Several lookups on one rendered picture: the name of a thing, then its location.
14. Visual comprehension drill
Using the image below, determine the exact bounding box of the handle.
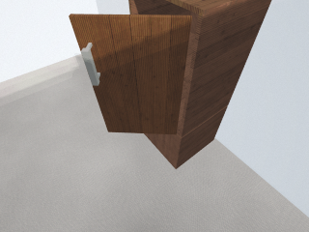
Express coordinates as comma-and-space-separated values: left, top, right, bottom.
81, 43, 100, 86

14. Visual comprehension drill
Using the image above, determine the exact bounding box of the cupboard door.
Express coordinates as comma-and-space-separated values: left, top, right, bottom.
69, 14, 192, 135

